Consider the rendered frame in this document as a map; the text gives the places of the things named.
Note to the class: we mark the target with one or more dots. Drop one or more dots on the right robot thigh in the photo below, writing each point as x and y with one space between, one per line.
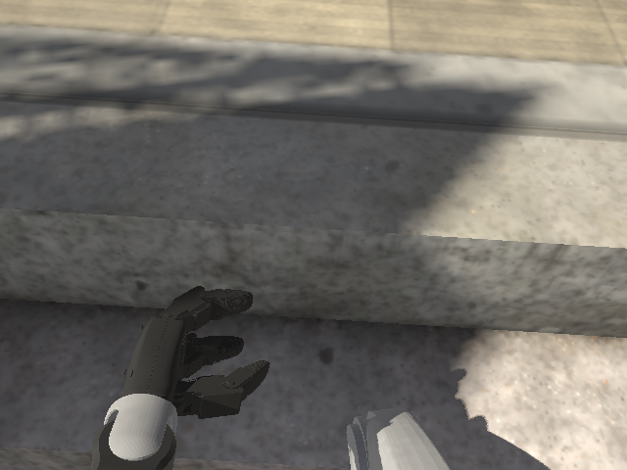
391 439

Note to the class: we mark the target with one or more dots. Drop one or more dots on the left robot hand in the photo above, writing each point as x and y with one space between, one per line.
165 354

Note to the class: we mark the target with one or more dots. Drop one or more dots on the robot left forearm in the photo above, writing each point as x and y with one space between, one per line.
138 434

